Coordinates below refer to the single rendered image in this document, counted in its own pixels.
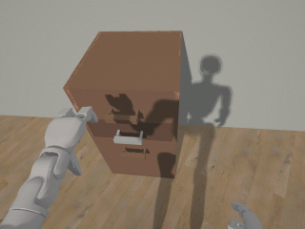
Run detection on robot left hand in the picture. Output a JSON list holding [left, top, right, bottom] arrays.
[[44, 106, 98, 176]]

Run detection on cabinet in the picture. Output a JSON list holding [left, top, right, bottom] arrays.
[[63, 31, 182, 178]]

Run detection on robot right hand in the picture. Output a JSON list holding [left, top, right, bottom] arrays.
[[228, 201, 264, 229]]

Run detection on handle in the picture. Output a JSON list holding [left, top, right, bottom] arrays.
[[104, 114, 138, 125], [120, 152, 146, 160], [113, 130, 143, 145]]

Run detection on left robot forearm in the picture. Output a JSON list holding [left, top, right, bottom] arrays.
[[0, 147, 71, 229]]

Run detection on drawer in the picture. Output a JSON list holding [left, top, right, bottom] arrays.
[[88, 119, 173, 142]]

